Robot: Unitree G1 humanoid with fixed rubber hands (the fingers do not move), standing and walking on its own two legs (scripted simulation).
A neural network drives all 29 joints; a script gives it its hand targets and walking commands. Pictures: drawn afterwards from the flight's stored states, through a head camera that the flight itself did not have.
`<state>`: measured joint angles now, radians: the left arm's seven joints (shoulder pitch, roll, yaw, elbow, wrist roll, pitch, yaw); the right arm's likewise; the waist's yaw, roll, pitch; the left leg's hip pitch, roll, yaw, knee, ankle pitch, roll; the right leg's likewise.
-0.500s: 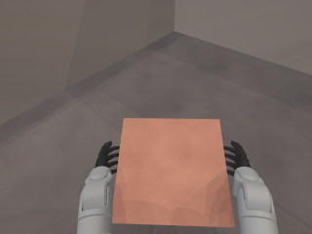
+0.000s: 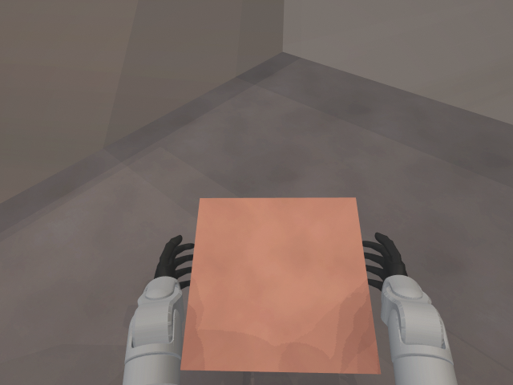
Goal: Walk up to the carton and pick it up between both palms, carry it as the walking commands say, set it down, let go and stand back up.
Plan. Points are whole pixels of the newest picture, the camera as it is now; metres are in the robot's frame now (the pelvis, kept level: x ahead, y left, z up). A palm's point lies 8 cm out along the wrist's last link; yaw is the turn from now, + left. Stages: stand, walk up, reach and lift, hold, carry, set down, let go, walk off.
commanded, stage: carry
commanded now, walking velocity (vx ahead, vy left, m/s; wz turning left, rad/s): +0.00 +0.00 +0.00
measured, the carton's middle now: (277, 286) +0.31 +0.00 -0.07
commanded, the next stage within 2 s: hold in 0.40 s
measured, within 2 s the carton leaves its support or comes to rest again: neither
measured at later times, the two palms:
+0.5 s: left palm (165, 283) +0.26 +0.18 +0.03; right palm (395, 278) +0.27 -0.18 +0.04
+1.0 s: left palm (167, 281) +0.26 +0.17 +0.05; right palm (398, 258) +0.29 -0.18 +0.05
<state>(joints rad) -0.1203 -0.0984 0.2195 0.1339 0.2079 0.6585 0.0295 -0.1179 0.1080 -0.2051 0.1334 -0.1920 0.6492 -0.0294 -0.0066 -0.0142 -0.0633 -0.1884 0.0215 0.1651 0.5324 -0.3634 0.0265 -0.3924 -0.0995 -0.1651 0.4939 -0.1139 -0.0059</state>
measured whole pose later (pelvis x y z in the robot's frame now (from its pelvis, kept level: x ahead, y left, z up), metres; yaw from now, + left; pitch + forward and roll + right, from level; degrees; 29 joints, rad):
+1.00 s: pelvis +0.00 -0.03 +0.02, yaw +10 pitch -5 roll -1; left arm -0.21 -0.06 0.20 0.29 0.19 0.64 -0.07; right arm -0.17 0.13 -0.26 0.04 -0.28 0.76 -0.05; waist -0.06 0.09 0.04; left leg -0.01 0.02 -0.02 0.34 -0.24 -0.01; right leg -0.11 -0.02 -0.15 0.24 -0.04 -0.02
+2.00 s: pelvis +0.00 +0.00 +0.00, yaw +11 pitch +14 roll +0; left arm -0.36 -0.14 0.32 0.49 0.26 0.32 0.00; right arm -0.31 0.05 -0.42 0.37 -0.28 0.38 0.11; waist -0.14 0.07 -0.01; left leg -0.49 -0.04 -0.02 0.53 -0.29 0.03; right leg -0.60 -0.06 -0.04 0.45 -0.10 0.03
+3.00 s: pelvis -0.06 -0.03 -0.14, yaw +11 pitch +43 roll +2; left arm -0.78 -0.04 0.40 0.59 0.20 0.33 0.00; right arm -0.69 -0.01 -0.49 0.48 -0.20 0.38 -0.02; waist -0.09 0.09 -0.22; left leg -1.55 -0.07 -0.01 1.31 -0.50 0.01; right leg -1.67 -0.03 0.01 1.19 -0.26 0.01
